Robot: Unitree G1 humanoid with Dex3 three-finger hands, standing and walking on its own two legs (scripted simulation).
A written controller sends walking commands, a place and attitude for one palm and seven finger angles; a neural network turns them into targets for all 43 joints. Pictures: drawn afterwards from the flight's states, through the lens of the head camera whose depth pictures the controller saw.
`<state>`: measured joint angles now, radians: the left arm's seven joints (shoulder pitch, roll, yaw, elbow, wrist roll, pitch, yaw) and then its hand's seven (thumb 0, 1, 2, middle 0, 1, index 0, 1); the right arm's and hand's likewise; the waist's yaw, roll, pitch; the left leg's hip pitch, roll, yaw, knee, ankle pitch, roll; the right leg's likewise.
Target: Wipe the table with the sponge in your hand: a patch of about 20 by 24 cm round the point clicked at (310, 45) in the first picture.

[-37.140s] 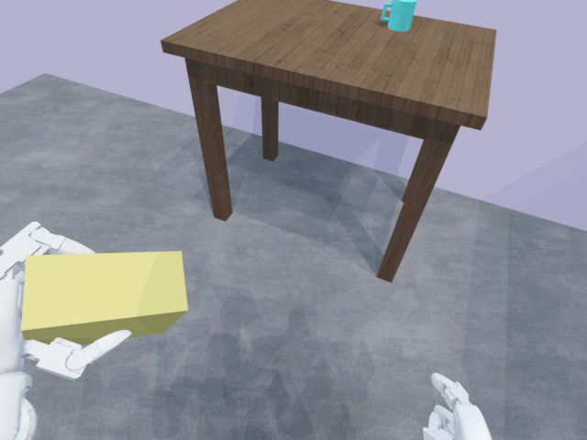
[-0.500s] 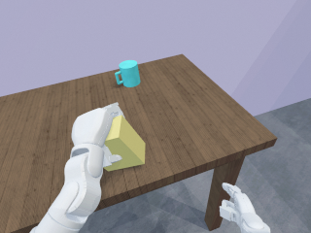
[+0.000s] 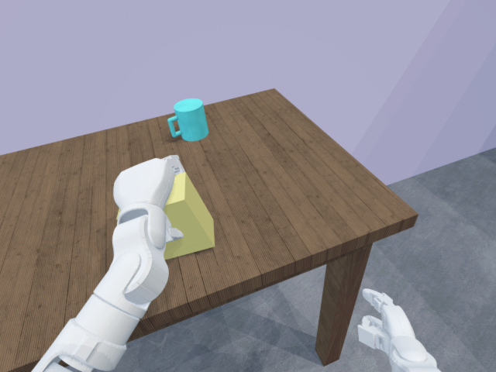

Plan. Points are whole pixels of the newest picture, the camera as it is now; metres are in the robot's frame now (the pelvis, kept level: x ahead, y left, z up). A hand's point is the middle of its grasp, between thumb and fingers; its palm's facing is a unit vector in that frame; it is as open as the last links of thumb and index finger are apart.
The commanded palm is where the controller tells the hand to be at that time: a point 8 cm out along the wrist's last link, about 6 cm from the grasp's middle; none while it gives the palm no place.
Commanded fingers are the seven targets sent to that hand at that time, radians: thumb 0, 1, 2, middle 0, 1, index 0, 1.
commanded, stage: wipe forward along the third lane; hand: left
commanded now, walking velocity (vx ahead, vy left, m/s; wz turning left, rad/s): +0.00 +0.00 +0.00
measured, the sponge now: (176, 226) +0.33 +0.17 +0.09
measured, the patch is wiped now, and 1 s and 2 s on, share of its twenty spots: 0.80 0.85 0.90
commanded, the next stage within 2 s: wipe back along the third lane in 1.22 s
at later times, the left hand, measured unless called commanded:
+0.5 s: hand (160, 184) +0.38 +0.20 +0.14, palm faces +0.06 -0.06 -1.00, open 10.4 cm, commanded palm +0.35 +0.22 +0.18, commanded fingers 0.00 0.10 1.30 -1.20 -1.60 -1.20 -1.60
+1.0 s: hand (150, 172) +0.42 +0.23 +0.14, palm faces +0.02 -0.05 -1.00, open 10.4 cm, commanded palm +0.39 +0.24 +0.17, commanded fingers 0.00 0.10 1.30 -1.20 -1.60 -1.20 -1.60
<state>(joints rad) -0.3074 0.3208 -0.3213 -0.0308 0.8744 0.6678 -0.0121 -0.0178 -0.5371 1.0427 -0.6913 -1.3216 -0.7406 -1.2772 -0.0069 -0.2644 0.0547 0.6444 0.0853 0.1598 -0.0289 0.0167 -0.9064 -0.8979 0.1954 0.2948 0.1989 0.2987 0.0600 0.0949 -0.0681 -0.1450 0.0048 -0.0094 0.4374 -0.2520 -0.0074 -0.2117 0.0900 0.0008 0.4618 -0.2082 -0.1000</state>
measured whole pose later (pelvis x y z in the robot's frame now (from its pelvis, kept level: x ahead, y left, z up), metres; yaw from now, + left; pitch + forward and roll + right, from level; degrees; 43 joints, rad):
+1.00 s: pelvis +0.01 +0.02 +0.00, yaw +1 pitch +3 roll +1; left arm -0.72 0.32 -0.27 0.62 0.96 0.57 -0.02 0.00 -0.53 1.05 -0.68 -1.34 -0.73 -1.30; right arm 0.09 -0.27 0.05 0.71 0.09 0.13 -0.07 0.02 -0.91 -0.90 0.20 0.29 0.20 0.30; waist 0.01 0.07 -0.10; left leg -0.24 -0.02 -0.02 0.42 -0.24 0.01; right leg -0.29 0.06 0.00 0.43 -0.20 -0.07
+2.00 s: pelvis +0.04 +0.06 +0.00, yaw +2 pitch +2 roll -1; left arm -0.58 0.23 -0.43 0.34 0.98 0.72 0.01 -0.01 -0.51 1.05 -0.64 -1.38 -0.69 -1.35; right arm 0.02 -0.25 0.04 0.67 0.09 0.21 0.04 0.01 -0.91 -0.90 0.20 0.29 0.18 0.30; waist 0.06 0.08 -0.13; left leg -0.19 -0.06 -0.02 0.45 -0.30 0.06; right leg -0.23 0.03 -0.01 0.45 -0.25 -0.02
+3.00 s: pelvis +0.01 +0.02 +0.00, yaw +0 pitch -2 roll +1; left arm -0.15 0.29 -0.37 -0.25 0.92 0.69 0.04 -0.01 -0.50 1.05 -0.63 -1.39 -0.69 -1.33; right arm 0.00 -0.25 0.06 0.60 0.09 0.26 0.05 0.02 -0.91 -0.90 0.19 0.29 0.20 0.30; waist 0.08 0.10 -0.08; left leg -0.16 -0.01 0.00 0.49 -0.30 0.01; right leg -0.22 0.07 0.01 0.51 -0.25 -0.07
